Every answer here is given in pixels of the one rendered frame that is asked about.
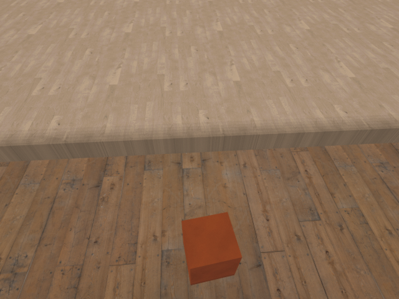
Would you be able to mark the carton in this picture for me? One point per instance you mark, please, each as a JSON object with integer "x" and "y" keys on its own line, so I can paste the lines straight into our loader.
{"x": 211, "y": 248}

